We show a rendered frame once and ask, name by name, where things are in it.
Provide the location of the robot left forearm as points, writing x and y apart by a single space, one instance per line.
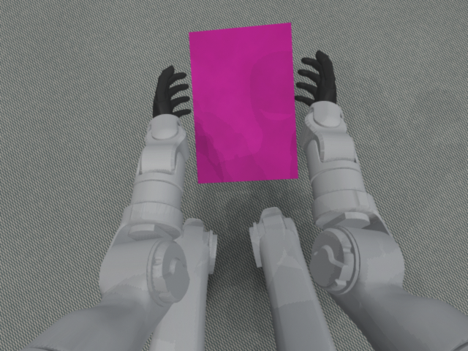
155 207

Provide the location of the right robot upper arm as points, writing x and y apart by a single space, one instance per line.
363 271

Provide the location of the robot left thigh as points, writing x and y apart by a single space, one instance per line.
183 327

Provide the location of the robot left shin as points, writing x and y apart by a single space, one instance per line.
193 222

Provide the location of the carton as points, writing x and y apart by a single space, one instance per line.
244 103

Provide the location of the left robot hand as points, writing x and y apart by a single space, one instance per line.
162 99

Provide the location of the robot right forearm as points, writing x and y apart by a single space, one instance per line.
335 175

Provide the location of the right robot hand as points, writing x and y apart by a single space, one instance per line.
325 81

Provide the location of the left robot upper arm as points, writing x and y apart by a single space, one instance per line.
139 282

